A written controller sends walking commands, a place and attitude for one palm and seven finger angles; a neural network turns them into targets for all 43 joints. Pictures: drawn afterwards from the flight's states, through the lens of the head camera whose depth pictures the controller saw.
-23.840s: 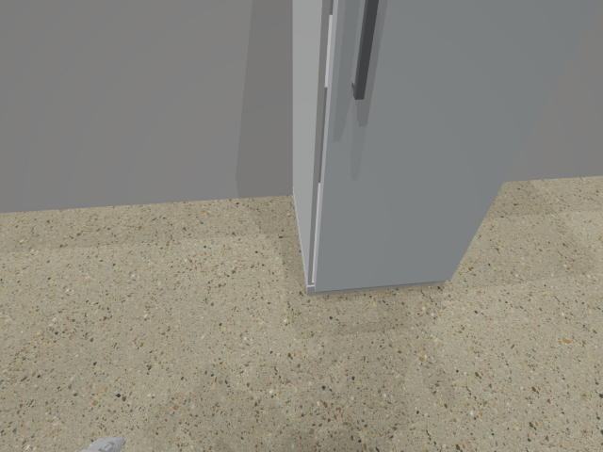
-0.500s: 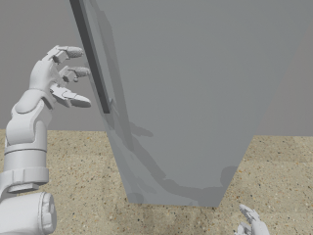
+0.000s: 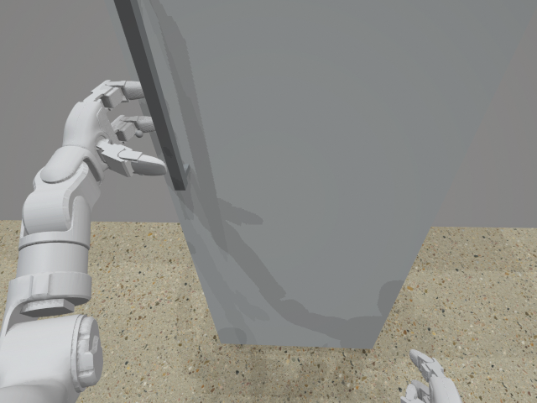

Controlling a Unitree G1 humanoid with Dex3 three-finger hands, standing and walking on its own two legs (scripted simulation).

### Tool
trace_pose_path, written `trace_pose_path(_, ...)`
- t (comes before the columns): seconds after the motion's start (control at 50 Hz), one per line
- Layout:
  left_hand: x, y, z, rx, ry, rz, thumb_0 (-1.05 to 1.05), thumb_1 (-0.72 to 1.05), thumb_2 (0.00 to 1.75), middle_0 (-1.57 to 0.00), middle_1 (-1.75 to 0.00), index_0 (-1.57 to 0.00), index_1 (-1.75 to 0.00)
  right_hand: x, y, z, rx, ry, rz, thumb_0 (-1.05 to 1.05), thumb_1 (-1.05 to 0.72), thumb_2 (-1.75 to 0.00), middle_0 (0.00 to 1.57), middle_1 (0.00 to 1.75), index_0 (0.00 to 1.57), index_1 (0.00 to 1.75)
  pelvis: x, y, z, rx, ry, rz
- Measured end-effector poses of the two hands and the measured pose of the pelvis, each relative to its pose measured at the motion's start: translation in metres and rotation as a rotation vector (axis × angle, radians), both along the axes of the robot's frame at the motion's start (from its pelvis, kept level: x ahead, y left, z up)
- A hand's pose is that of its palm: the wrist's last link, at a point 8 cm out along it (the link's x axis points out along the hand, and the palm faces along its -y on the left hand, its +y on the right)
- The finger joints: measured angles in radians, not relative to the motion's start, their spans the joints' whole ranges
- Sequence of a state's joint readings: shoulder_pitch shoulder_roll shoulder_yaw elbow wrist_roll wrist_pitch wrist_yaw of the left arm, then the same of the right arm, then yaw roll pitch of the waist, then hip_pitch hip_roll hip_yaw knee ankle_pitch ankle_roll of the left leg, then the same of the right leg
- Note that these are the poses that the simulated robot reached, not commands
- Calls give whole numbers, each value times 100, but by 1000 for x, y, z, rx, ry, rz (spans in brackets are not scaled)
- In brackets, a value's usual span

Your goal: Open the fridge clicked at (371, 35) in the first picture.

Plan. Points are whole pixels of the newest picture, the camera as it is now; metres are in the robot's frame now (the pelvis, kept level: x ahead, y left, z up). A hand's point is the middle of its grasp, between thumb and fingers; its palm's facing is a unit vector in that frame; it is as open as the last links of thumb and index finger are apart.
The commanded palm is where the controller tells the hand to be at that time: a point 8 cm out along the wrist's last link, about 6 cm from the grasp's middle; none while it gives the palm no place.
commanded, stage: feel for the door with the fingertips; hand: left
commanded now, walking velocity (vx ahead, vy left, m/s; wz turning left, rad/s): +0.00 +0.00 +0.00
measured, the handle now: (159, 94) +0.45 +0.18 +0.27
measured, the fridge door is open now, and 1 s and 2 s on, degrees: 0 0 0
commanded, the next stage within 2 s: slide the fingers in behind the handle in 0.20 s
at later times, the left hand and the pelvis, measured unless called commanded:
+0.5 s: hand (147, 135) +0.41 +0.19 +0.23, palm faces +0.04 -1.00 -0.02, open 13.6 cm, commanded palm +0.38 +0.25 +0.24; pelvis +0.00 +0.00 +0.00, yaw +0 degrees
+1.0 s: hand (150, 140) +0.39 +0.18 +0.23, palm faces +0.04 -1.00 -0.02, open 14.0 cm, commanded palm +0.36 +0.23 +0.24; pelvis +0.00 +0.00 +0.00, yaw +0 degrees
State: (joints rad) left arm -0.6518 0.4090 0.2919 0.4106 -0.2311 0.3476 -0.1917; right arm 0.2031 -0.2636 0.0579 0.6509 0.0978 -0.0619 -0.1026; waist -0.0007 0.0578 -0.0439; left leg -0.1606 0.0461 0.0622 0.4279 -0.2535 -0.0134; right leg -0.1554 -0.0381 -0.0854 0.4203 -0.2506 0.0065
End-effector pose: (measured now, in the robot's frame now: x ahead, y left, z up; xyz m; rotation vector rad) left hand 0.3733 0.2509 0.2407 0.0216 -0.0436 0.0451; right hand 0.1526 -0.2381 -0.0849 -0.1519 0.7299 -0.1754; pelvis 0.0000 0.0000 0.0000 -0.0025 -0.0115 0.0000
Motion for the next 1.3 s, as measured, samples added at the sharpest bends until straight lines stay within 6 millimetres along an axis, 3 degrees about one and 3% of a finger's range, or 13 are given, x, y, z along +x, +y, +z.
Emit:
trace_pose_path(0.24,11,-6,-12,-8,20,-9,-1,-50,30,-33,-123,-32,-121,-25,-8,-8,-18,71,-34,2,-90,-90,20,30,20,30,-1,2,0,-1,8,-4)
trace_pose_path(0.46,15,-2,-12,-7,22,-9,-1,-50,30,-38,-126,-37,-124,-32,-4,-11,-11,81,-31,2,-90,-90,20,30,20,30,-3,3,0,-3,12,-3)
trace_pose_path(0.62,7,-8,-6,-9,-34,-25,-1,-50,30,-34,-123,-32,-122,-26,-2,-6,4,40,-33,2,-90,-90,20,30,20,30,-1,3,0,-1,2,-14)
trace_pose_path(0.82,-9,-10,-12,-9,-3,-10,-1,-50,30,-31,-121,-30,-120,-2,2,3,11,-12,-2,2,-90,-90,20,30,20,30,-1,3,0,0,-4,-12)
trace_pose_path(0.98,-7,-14,-8,-6,-12,-5,-1,-50,30,-30,-120,-29,-120,13,6,7,1,-30,27,2,-90,-90,20,30,20,30,-1,1,0,-2,-5,0)
trace_pose_path(1.18,8,-29,-12,-23,19,-32,-1,-50,30,-30,-120,-29,-120,9,8,1,18,3,10,1,-90,-90,20,30,20,30,4,2,0,0,5,-7)
trace_pose_path(1.3,7,-31,-12,-18,-19,-24,-1,-50,30,-30,-120,-30,-120,2,5,-2,18,29,-4,2,-90,-90,20,30,20,30,8,2,0,1,5,-15)
